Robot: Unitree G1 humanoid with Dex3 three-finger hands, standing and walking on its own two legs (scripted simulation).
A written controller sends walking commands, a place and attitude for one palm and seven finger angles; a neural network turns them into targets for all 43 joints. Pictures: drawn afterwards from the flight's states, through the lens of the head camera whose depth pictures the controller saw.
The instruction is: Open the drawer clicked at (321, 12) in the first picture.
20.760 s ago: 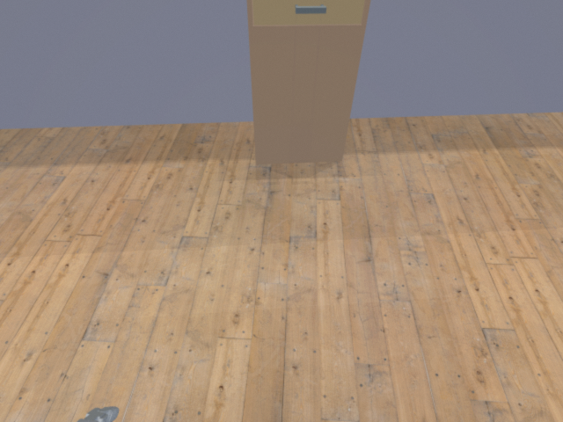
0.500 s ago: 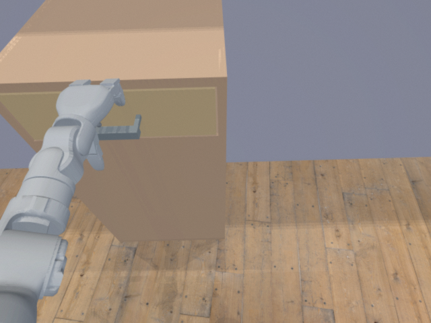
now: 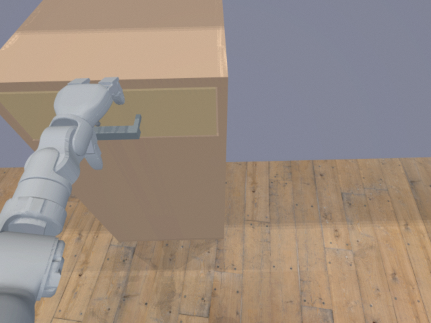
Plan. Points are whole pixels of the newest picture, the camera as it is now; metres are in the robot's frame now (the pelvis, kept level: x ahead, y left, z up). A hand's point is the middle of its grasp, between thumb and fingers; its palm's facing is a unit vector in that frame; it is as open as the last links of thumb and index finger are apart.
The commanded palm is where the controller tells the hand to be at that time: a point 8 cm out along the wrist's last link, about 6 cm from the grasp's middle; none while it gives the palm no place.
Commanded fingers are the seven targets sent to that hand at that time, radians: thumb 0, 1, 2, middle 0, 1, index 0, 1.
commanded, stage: lower the fingers behind the handle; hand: left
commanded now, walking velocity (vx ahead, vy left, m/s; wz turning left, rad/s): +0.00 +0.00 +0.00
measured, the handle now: (112, 126) +0.50 +0.24 +0.06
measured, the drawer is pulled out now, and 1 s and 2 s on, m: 0.00 0.00 0.00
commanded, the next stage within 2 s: lift the fingers back up to retry in 1.60 s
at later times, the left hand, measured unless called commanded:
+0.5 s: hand (94, 136) +0.45 +0.25 +0.08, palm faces -0.01 -0.02 -1.00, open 13.8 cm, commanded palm +0.43 +0.25 +0.14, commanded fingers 0.00 -0.50 0.30 -0.30 -1.20 -0.30 -1.20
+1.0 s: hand (93, 142) +0.45 +0.26 +0.07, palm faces -0.01 +0.01 -1.00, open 13.8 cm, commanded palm +0.44 +0.25 +0.10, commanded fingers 0.00 -0.50 0.30 -0.30 -1.20 -0.30 -1.20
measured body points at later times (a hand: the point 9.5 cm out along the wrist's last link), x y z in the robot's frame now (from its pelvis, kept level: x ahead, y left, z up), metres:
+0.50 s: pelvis -0.01 +0.01 -0.01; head +0.06 +0.00 +0.44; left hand +0.45 +0.25 +0.13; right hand +0.06 -0.26 -0.13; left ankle -0.03 +0.12 -0.72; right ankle -0.02 -0.12 -0.72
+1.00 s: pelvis -0.01 +0.01 -0.01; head +0.06 +0.01 +0.43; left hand +0.45 +0.26 +0.12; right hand +0.03 -0.26 -0.14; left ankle -0.03 +0.12 -0.72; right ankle -0.02 -0.12 -0.72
